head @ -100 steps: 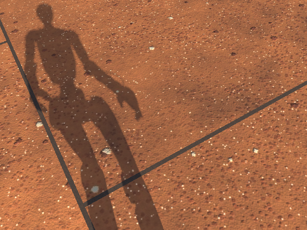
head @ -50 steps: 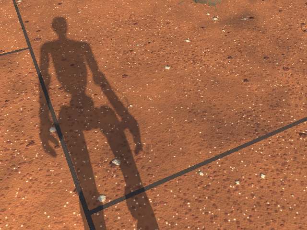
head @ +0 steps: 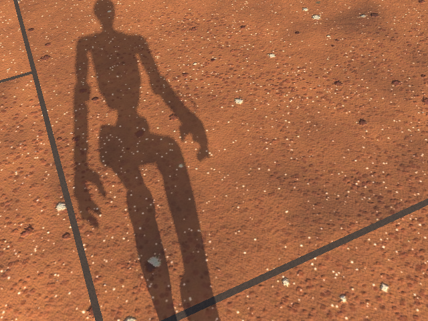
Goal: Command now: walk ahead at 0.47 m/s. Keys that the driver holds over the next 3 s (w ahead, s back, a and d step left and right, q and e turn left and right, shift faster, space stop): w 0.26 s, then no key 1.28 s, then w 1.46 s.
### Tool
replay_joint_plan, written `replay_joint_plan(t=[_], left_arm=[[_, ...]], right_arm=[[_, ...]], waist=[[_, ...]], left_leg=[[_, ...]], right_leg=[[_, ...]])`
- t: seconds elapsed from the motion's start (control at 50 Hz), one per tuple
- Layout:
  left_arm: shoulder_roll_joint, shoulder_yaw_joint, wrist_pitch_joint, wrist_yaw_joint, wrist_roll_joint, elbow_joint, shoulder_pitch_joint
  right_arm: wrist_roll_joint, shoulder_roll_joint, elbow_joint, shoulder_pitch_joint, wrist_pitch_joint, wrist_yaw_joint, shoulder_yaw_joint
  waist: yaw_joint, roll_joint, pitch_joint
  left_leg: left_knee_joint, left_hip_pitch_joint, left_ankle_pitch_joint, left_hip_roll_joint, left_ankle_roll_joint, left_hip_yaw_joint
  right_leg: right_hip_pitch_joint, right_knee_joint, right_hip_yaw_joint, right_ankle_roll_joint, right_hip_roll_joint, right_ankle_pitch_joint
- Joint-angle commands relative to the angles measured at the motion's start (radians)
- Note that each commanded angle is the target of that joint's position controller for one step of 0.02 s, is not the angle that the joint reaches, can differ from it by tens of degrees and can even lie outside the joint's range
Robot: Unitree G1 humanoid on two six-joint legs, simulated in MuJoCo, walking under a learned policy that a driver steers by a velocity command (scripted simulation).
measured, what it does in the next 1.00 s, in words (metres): walks ahead: left foot, then right foot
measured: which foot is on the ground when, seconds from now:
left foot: up 0.00-0.10, down 0.12-0.60, up 0.62-0.88, down 0.90-1.00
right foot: down 0.00-0.12, up 0.14-0.56, down 0.58-1.00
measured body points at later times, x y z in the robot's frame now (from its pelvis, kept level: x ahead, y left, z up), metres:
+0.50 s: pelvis +0.27 +0.01 +0.01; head +0.30 +0.01 +0.45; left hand +0.40 +0.23 -0.14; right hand +0.20 -0.21 -0.14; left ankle +0.20 +0.06 -0.74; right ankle +0.41 -0.11 -0.70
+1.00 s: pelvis +0.36 +0.00 +0.00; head +0.36 +0.01 +0.45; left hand +0.37 +0.22 -0.16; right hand +0.35 -0.21 -0.15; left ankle +0.34 +0.12 -0.74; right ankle +0.42 -0.07 -0.74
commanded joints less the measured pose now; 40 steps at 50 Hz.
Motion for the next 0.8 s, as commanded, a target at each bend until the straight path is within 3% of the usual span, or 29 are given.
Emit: replay_joint_plan(t=[0.02,0.06,0.08,0.1,0.12,0.14,0.16,0.18,0.2,0.22,0.26,0.32,0.36,0.4,0.46,0.54,0.56,0.58,0.6,0.62,0.64,0.66,0.68,0.72,0.76,0.8], left_arm=[[0.154,0.021,-0.013,0.01,0.001,-0.011,0.05],[0.179,0.029,-0.014,0.016,0.002,-0.015,0.017],[0.191,0.033,-0.01,0.016,0.003,-0.02,-0.004],[0.197,0.036,-0.006,0.012,-0.004,-0.027,-0.03],[0.15,0.026,-0.005,0.004,-0.006,-0.054,-0.015],[0.068,0.024,-0.001,-0.011,-0.034,-0.059,0.1],[0.157,0.042,0.005,-0.009,-0.01,-0.078,0.006],[0.166,0.048,0.002,-0.013,-0.002,-0.115,-0.105],[0.148,0.049,0.0,-0.016,-0.001,-0.123,-0.14],[0.134,0.052,0.01,-0.018,0.01,-0.126,-0.146],[0.085,0.045,0.036,-0.029,0.022,-0.117,-0.106],[0.093,0.049,0.058,-0.028,0.021,-0.144,-0.167],[0.094,0.045,0.061,-0.026,0.014,-0.171,-0.245],[0.082,0.035,0.059,-0.024,0.002,-0.191,-0.323],[0.086,0.029,0.058,-0.014,-0.007,-0.194,-0.374],[0.12,0.038,0.043,0.006,0.003,-0.163,-0.314],[0.125,0.043,0.033,0.011,0.006,-0.136,-0.247],[0.148,0.05,0.017,0.015,0.014,-0.111,-0.169],[0.221,0.064,0.005,0.015,0.028,-0.092,-0.071],[0.203,0.057,0.017,0.013,0.009,-0.089,-0.075],[0.159,0.044,0.027,0.004,-0.017,-0.106,-0.127],[0.139,0.037,0.034,0.006,-0.016,-0.116,-0.205],[0.114,0.026,0.041,0.012,-0.008,-0.124,-0.257],[0.101,0.016,0.049,0.026,0.0,-0.12,-0.299],[0.115,0.017,0.05,0.025,0.008,-0.108,-0.273],[0.137,0.021,0.053,0.023,0.004,-0.1,-0.256]], right_arm=[[0.007,-0.039,-0.081,-0.087,-0.012,-0.008,0.001],[0.007,-0.081,-0.047,0.052,-0.021,-0.022,-0.018],[0.009,-0.105,-0.002,0.193,-0.028,-0.029,-0.033],[0.0,-0.128,0.043,0.339,-0.036,-0.038,-0.048],[-0.026,-0.212,0.067,0.481,-0.038,-0.045,-0.073],[-0.021,-0.245,0.053,0.454,-0.027,-0.036,-0.082],[0.012,-0.212,0.043,0.34,-0.023,-0.025,-0.079],[0.017,-0.139,0.025,0.247,-0.03,-0.023,-0.059],[0.01,-0.079,0.031,0.216,-0.041,-0.021,-0.044],[0.005,-0.046,0.046,0.223,-0.055,-0.025,-0.031],[0.005,-0.034,0.073,0.265,-0.073,-0.034,-0.02],[0.005,-0.076,0.094,0.324,-0.09,-0.036,-0.018],[0.005,-0.077,0.098,0.343,-0.085,-0.034,-0.01],[0.009,-0.069,0.103,0.364,-0.076,-0.037,-0.001],[0.008,-0.07,0.126,0.429,-0.065,-0.046,0.005],[-0.001,-0.071,0.133,0.416,-0.052,-0.062,0.007],[0.004,-0.076,0.133,0.398,-0.05,-0.065,0.004],[0.012,-0.08,0.134,0.403,-0.052,-0.064,0.003],[0.024,-0.05,0.117,0.454,-0.054,-0.069,0.011],[0.062,0.028,0.158,0.593,-0.031,-0.067,0.021],[0.03,-0.03,0.167,0.541,-0.006,-0.071,0.005],[0.0,-0.027,0.148,0.457,0.003,-0.067,0.0],[-0.011,-0.009,0.143,0.41,0.011,-0.062,0.001],[-0.011,0.022,0.151,0.407,0.032,-0.057,0.008],[0.0,0.033,0.171,0.423,0.047,-0.065,0.012],[0.006,0.025,0.176,0.401,0.06,-0.074,0.013]], waist=[[-0.032,-0.135,0.092],[-0.102,-0.144,0.01],[-0.16,-0.146,-0.063],[-0.229,-0.127,-0.128],[-0.253,-0.013,-0.235],[-0.158,0.186,-0.323],[-0.142,0.037,-0.212],[-0.119,-0.001,-0.071],[-0.082,-0.057,0.016],[-0.049,-0.06,0.032],[-0.011,-0.029,0.025],[0.005,-0.011,0.047],[-0.004,0.014,0.043],[-0.03,0.048,0.029],[-0.068,0.076,-0.009],[-0.043,0.079,-0.017],[-0.005,0.058,-0.028],[0.026,0.016,-0.065],[0.018,-0.087,-0.175],[-0.017,-0.236,-0.311],[-0.025,-0.123,-0.27],[-0.037,-0.105,-0.145],[-0.059,-0.068,-0.08],[-0.1,-0.102,-0.037],[-0.097,-0.103,-0.064],[-0.086,-0.107,-0.076]], left_leg=[[-0.126,0.109,0.017,-0.066,0.04,0.062],[-0.146,0.261,-0.027,-0.109,0.083,0.054],[-0.183,0.391,-0.03,-0.119,0.106,0.035],[-0.257,0.583,-0.006,-0.079,0.13,-0.005],[-0.274,0.79,-0.176,0.153,0.178,-0.268],[-0.427,0.967,-0.231,0.399,0.344,-0.818],[-0.504,0.849,-0.384,0.354,0.336,-0.782],[-0.536,0.701,-0.385,0.322,0.299,-0.633],[-0.574,0.559,-0.256,0.279,0.258,-0.526],[-0.581,0.479,-0.144,0.234,0.222,-0.439],[-0.593,0.414,-0.002,0.184,0.19,-0.325],[-0.564,0.409,0.448,0.161,0.18,-0.192],[-0.532,0.418,0.651,0.12,0.142,-0.11],[-0.508,0.427,0.721,0.082,0.098,-0.059],[-0.46,0.532,0.752,0.095,0.078,-0.063],[-0.321,0.616,0.785,0.141,0.095,-0.109],[-0.236,0.624,0.755,0.131,0.081,-0.109],[-0.125,0.58,0.611,0.101,0.053,-0.1],[0.062,0.444,0.192,0.047,0.024,-0.069],[0.284,0.34,-0.495,-0.088,-0.004,-0.056],[0.328,0.324,-0.564,-0.068,-0.01,-0.133],[0.337,0.292,-0.533,-0.058,-0.018,-0.144],[0.29,0.302,-0.474,-0.035,-0.027,-0.155],[0.159,0.384,-0.399,-0.015,-0.048,-0.14],[0.044,0.419,-0.388,-0.031,-0.059,-0.111],[-0.044,0.437,-0.351,-0.029,-0.061,-0.102]], right_leg=[[-0.101,0.036,0.067,-0.052,-0.252,0.949],[-0.056,0.204,0.053,-0.042,-0.265,1.175],[-0.053,0.36,0.052,-0.042,-0.266,1.18],[-0.144,0.56,0.034,-0.038,-0.242,1.03],[-0.329,0.873,-0.002,-0.035,-0.177,0.613],[-0.664,1.258,0.026,-0.002,0.027,-0.185],[-0.773,1.285,0.112,-0.025,-0.043,-0.104],[-0.802,1.236,0.111,-0.03,-0.09,-0.016],[-0.755,1.161,0.108,-0.029,-0.123,0.028],[-0.694,1.101,0.115,-0.02,-0.147,0.044],[-0.621,1.029,0.1,0.003,-0.157,0.05],[-0.655,0.924,0.046,0.038,-0.152,0.092],[-0.654,0.792,0.008,0.05,-0.14,0.163],[-0.602,0.639,-0.031,0.053,-0.112,0.241],[-0.575,0.525,-0.05,0.047,-0.079,0.309],[-0.49,0.405,-0.029,0.007,-0.05,0.22],[-0.419,0.301,-0.026,-0.006,-0.046,0.274],[-0.288,0.214,0.022,-0.018,-0.098,0.516],[-0.066,0.315,0.181,-0.07,-0.296,1.056],[0.035,0.314,0.389,-0.272,-0.493,1.319],[-0.08,0.256,0.389,-0.281,-0.466,1.093],[-0.203,0.194,0.345,-0.255,-0.422,0.887],[-0.297,0.14,0.3,-0.214,-0.379,0.728],[-0.417,0.089,0.201,-0.146,-0.3,0.581],[-0.399,0.091,0.177,-0.119,-0.272,0.503],[-0.394,0.077,0.19,-0.109,-0.27,0.34]])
